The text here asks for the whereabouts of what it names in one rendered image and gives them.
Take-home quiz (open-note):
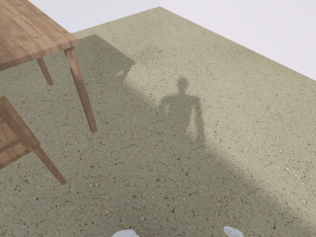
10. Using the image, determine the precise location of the table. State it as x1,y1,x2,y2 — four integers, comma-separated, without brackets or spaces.
0,0,98,133

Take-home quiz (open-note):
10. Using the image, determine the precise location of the right robot hand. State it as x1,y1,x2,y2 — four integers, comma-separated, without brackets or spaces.
223,226,244,237

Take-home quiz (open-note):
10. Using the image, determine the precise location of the chair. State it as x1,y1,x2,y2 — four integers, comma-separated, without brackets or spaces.
0,95,67,186

